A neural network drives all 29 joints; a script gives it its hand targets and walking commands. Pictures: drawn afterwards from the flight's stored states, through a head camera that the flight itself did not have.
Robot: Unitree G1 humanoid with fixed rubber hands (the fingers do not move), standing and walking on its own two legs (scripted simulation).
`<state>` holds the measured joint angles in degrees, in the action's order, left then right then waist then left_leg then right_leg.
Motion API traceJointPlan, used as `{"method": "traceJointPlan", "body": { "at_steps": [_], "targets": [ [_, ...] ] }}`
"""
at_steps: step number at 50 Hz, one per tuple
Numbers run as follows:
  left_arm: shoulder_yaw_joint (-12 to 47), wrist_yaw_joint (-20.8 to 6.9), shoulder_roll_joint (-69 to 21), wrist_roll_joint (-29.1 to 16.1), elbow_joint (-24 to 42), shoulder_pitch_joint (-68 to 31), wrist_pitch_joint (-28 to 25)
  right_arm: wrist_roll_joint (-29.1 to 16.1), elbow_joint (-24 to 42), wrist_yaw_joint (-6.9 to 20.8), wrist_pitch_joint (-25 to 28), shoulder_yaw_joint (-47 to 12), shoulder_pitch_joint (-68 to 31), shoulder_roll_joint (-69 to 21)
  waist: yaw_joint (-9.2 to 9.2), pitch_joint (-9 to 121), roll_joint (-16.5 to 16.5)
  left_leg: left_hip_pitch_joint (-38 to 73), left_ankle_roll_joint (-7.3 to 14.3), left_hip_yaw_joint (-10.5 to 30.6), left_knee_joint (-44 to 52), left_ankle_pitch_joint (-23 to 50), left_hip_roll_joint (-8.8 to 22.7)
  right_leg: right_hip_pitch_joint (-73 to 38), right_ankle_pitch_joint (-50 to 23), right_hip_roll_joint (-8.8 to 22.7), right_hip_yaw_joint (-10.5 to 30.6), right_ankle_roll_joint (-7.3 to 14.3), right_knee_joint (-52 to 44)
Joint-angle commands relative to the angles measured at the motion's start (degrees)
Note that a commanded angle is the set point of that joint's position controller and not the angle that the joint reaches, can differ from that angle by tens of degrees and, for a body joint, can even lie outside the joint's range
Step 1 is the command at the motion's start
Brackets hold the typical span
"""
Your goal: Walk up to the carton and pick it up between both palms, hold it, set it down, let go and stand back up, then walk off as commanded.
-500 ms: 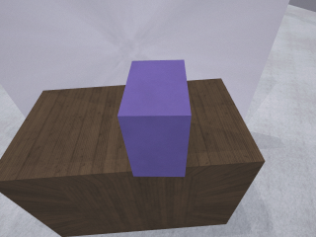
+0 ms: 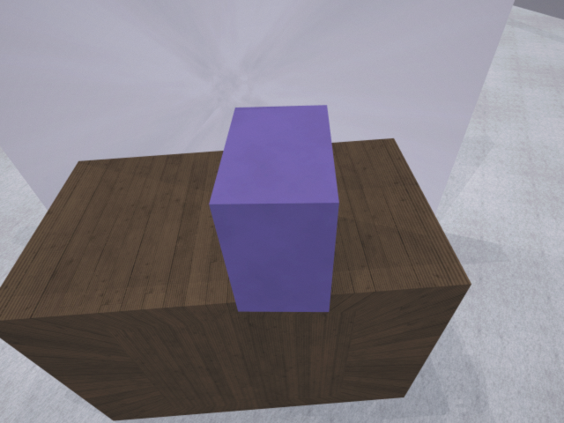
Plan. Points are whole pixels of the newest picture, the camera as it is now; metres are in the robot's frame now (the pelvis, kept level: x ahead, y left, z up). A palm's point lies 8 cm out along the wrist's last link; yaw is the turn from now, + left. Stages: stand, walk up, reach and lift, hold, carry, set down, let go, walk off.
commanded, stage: stand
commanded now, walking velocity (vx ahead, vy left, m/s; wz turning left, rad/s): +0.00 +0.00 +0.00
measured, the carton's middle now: (282, 209) +0.50 +0.05 +0.03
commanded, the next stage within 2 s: walk off in 0.02 s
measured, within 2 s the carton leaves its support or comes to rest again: neither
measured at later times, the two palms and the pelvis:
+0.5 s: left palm out of the picture -0.01 +0.30 -0.12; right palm out of the picture +0.06 -0.29 -0.15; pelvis -0.05 -0.02 -0.02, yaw +3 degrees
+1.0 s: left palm out of the picture -0.09 +0.29 -0.08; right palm out of the picture -0.01 -0.31 -0.17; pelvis -0.15 -0.03 -0.02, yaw +4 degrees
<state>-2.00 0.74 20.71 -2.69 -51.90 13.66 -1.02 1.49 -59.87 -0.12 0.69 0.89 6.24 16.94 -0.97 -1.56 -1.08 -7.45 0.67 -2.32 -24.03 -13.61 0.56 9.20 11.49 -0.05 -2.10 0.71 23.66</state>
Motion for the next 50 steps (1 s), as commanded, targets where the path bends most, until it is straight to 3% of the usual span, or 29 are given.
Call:
{"method": "traceJointPlan", "body": {
  "at_steps": [1, 6, 9, 10, 11, 13, 14, 16, 18, 19, 21, 23, 25, 26, 27, 28, 29, 30, 31, 33, 34, 36, 40, 42, 43, 45, 46, 48, 50],
  "targets": [
    [-0.5, -0.2, 11.6, 4.5, -0.8, -4.4, -1.4, -0.6, 3.7, 0.4, 0.8, 2.3, -5.1, 13.5, 1.18, 2.0, -3.1, 1.2, 0.7, 6.2, 7.3, 6.1, 6.6, -1.2, -7.5, 7.4, 7.1, 0.6, -7.2],
    [-1.0, 0.4, 12.0, 4.3, -2.4, -5.1, -1.3, -0.5, 1.9, 0.1, 0.7, 2.1, -2.9, 14.8, 2.11, -1.2, -3.2, -0.4, 1.1, 7.7, 9.0, 5.1, 6.5, -0.3, -6.2, 7.4, 8.3, 1.2, -7.3],
    [-0.4, 0.0, 9.6, 3.9, -2.0, -2.7, -1.4, -0.7, 2.8, 0.2, 1.1, 2.3, -3.9, 15.6, 0.44, 2.2, -1.9, -0.6, 1.0, 8.7, 9.3, 2.9, 7.2, -2.1, -4.3, 7.2, 7.5, 1.3, -6.4],
    [-0.8, -0.1, 12.3, 4.7, -2.1, -4.8, -1.1, -0.4, 3.2, -0.1, 0.8, 2.8, -5.7, 15.5, 1.67, 0.3, -5.0, -1.4, 0.9, 7.5, 10.0, 2.7, 6.8, -1.2, -5.1, 7.3, 7.6, 1.2, -6.8],
    [-2.5, -0.4, 13.2, 2.8, 1.8, -2.5, 0.1, -0.9, 9.0, 0.2, -0.3, 5.0, -1.7, 17.1, 1.35, -6.2, -2.0, -5.7, 2.7, 8.6, -1.4, 21.7, 4.8, 5.2, -19.2, 6.5, 7.2, 3.6, 0.3],
    [-3.3, 0.1, 13.1, 2.6, 3.5, -2.5, 0.3, -1.5, 9.4, 0.0, -1.0, 5.6, 1.9, 17.4, 2.24, -3.4, -4.4, -4.6, 5.4, 6.9, -5.3, 22.2, 4.9, 5.7, -23.1, 8.2, 8.2, 6.0, 5.8],
    [-3.7, 0.2, 13.2, 3.1, 4.8, -3.5, 0.6, -1.8, 10.5, 0.2, -1.3, 6.1, 2.9, 18.1, 2.68, -2.4, -0.5, -5.3, 6.9, 8.7, -7.3, 17.9, 5.0, 6.2, -19.2, 7.1, 7.8, 6.4, 8.4],
    [-3.5, 0.2, 13.5, 3.6, 5.2, -2.8, 0.9, -1.4, 13.0, 0.3, -2.3, 6.6, 2.5, 18.3, 2.2, 0.9, -3.5, -4.4, 8.2, 10.1, -7.7, 15.9, 5.6, 7.4, -12.4, 6.3, 9.5, 6.9, 10.9],
    [-3.8, -0.2, 12.5, 3.9, 6.4, -2.9, 1.7, -1.3, 15.0, 0.5, -3.1, 7.0, 2.3, 19.6, 2.14, -1.3, -4.6, -11.3, 9.6, 12.2, -4.3, 9.8, 8.0, 6.3, -1.5, 2.2, 5.1, 5.0, 15.1],
    [-4.2, -0.1, 12.9, 3.9, 6.9, -1.5, 2.0, -1.1, 16.1, 0.2, -3.2, 7.3, 0.1, 20.3, 1.54, -2.1, -11.2, -14.5, 11.1, 15.4, -2.2, 12.5, 11.1, 5.0, 2.3, -0.2, 3.5, 4.5, 22.4],
    [-4.4, -0.1, 12.6, 4.0, 7.8, 0.3, 2.9, -1.1, 17.8, 0.0, -3.3, 7.4, -2.0, 22.7, 0.72, -2.4, -17.1, -19.3, 15.9, 23.8, 5.4, 14.1, 20.4, 5.1, 20.8, -3.9, 2.2, 1.7, 35.9],
    [-4.6, -0.4, 12.4, 4.2, 7.4, 1.6, 3.0, -0.5, 19.2, -0.3, -3.4, 7.7, -3.9, 22.1, -0.4, -0.4, -14.3, -19.2, 16.3, 23.2, 1.4, 16.3, 20.1, 4.7, 21.9, -2.6, 5.3, 2.3, 38.9],
    [-4.2, 0.0, 12.4, 3.3, 6.3, 6.8, 2.7, -0.3, 21.0, -0.7, -3.5, 7.3, -11.1, 19.5, -5.0, -0.7, -13.5, -16.0, 10.6, 15.3, -5.9, 16.3, 14.8, 3.9, 16.0, 0.5, 7.0, 2.7, 25.4],
    [-4.6, 0.4, 11.9, 3.1, 6.2, 6.8, 2.2, -0.6, 21.4, -0.9, -3.7, 6.7, -11.5, 17.6, -5.58, -1.5, -6.6, -8.5, 7.2, 12.4, -18.2, 20.3, 8.9, 9.8, 11.4, 4.7, 11.9, 3.8, 8.2],
    [-4.7, 0.6, 14.0, 3.5, 6.8, 4.7, 1.7, -1.3, 19.8, -0.7, -4.3, 6.8, -5.9, 17.4, -3.06, 1.8, 2.0, -7.6, 4.6, 7.1, -24.4, 15.1, 0.9, 5.4, -8.7, 8.8, 15.6, 4.7, -1.5],
    [-5.5, 1.0, 18.1, 4.3, 6.6, 6.1, 0.9, -1.4, 20.5, -1.0, -4.5, 6.8, -5.0, 16.5, -2.78, 5.0, 8.0, -18.0, 2.4, 6.1, -34.5, -13.5, -6.9, -4.2, -34.6, 15.3, 26.6, 7.4, 2.6],
    [-5.6, 1.3, 18.7, 4.5, 7.4, 4.4, 1.1, -0.9, 19.3, -1.4, -4.8, 6.5, -1.0, 15.0, -1.09, 6.3, 8.3, -21.4, 1.7, 10.6, -40.7, -23.8, -9.2, -5.7, -44.6, 18.6, 27.6, 9.5, 5.1],
    [-6.2, 1.4, 19.6, 5.0, 7.9, 1.3, 0.8, -1.0, 19.0, -1.6, -5.0, 6.9, 0.8, 14.8, -0.01, 5.1, 4.5, -21.0, 0.8, 14.5, -45.9, -25.0, -9.4, -1.4, -42.5, 21.2, 27.5, 11.3, 4.2],
    [-6.9, 1.7, 21.0, 5.2, 9.8, -3.2, 0.8, -1.2, 18.8, -2.1, -5.4, 6.6, 0.4, 15.5, -0.17, 4.0, 7.1, -23.4, 1.0, 17.3, -49.4, -24.0, -9.3, 2.9, -30.6, 22.9, 32.2, 13.7, 1.5],
    [-5.7, 1.8, 17.7, 5.0, 11.9, -7.2, 1.0, -2.0, 17.6, -2.3, -5.1, 7.1, 0.7, 18.2, 1.42, 1.0, 3.8, -22.2, -0.1, 16.2, -51.6, -17.4, -8.7, 2.7, -23.7, 17.5, 25.2, 9.3, 2.1],
    [-5.7, 1.9, 15.5, 4.6, 11.0, -7.1, 0.8, -2.0, 16.6, -2.3, -5.1, 7.3, -0.5, 18.1, 1.75, -0.2, 3.6, -23.4, 0.0, 15.2, -51.8, -16.3, -9.6, 0.6, -30.0, 15.4, 22.4, 8.0, 3.9],
    [-6.1, 2.1, 14.9, 4.0, 10.4, -2.8, 0.8, -2.0, 17.6, -1.7, -5.0, 6.9, 0.9, 18.2, 0.03, 0.5, 4.2, -25.1, -0.6, 14.8, -49.1, -14.3, -9.3, -5.3, -29.1, 14.5, 21.9, 5.8, 5.8],
    [-5.7, 2.3, 14.4, 3.6, 11.1, -0.2, 0.7, -1.9, 18.8, -1.7, -4.9, 6.6, -1.1, 17.6, -1.77, 0.9, 7.3, -26.0, -1.2, 13.7, -47.9, -15.4, -8.9, -9.3, -31.3, 15.7, 19.8, 10.3, 6.5],
    [-6.4, 2.3, 15.6, 3.4, 11.3, 0.1, 0.5, -1.6, 19.0, -1.7, -5.2, 6.6, -1.0, 17.3, -1.93, -0.5, 4.7, -25.6, -1.3, 14.4, -48.0, -15.2, -8.1, -7.6, -29.9, 18.4, 23.7, 10.0, 4.8],
    [-6.5, 1.9, 15.7, 3.4, 12.7, -1.4, 0.7, -2.1, 18.7, -2.0, -5.2, 7.1, 0.5, 19.0, -1.5, -1.5, 5.8, -22.6, -1.7, 13.0, -49.6, -17.0, -8.2, -4.0, -29.0, 18.1, 22.0, 11.3, 3.8],
    [-6.6, 2.0, 14.9, 3.3, 11.8, -0.6, 0.6, -2.0, 19.0, -1.8, -5.1, 7.1, 1.1, 18.0, -1.67, -1.7, 8.4, -23.5, -1.1, 13.7, -48.0, -15.2, -8.7, -6.6, -26.2, 16.6, 21.3, 9.9, 3.4],
    [-6.8, 2.2, 15.2, 3.2, 12.5, -0.8, 0.5, -1.8, 19.4, -1.5, -5.1, 7.1, 0.8, 17.7, -1.67, -2.6, 5.7, -22.9, -0.8, 13.5, -50.1, -16.1, -8.2, -3.1, -27.0, 17.7, 22.6, 11.5, 3.0],
    [-7.0, 2.1, 15.7, 3.7, 13.9, -3.0, 0.8, -2.1, 18.3, -1.2, -5.6, 7.5, 4.7, 19.3, -0.73, 0.1, 8.6, -20.6, -1.3, 13.1, -50.4, -16.2, -7.7, -2.5, -13.9, 16.9, 21.5, 12.0, 1.9],
    [-6.7, 1.9, 15.9, 3.9, 14.0, -3.8, 0.6, -1.9, 18.1, -1.2, -5.4, 7.4, 4.6, 18.8, -0.86, 0.0, 7.5, -21.9, -1.6, 12.5, -49.1, -16.3, -7.2, -4.0, -15.6, 17.3, 20.3, 12.6, 2.8]
  ]
}}
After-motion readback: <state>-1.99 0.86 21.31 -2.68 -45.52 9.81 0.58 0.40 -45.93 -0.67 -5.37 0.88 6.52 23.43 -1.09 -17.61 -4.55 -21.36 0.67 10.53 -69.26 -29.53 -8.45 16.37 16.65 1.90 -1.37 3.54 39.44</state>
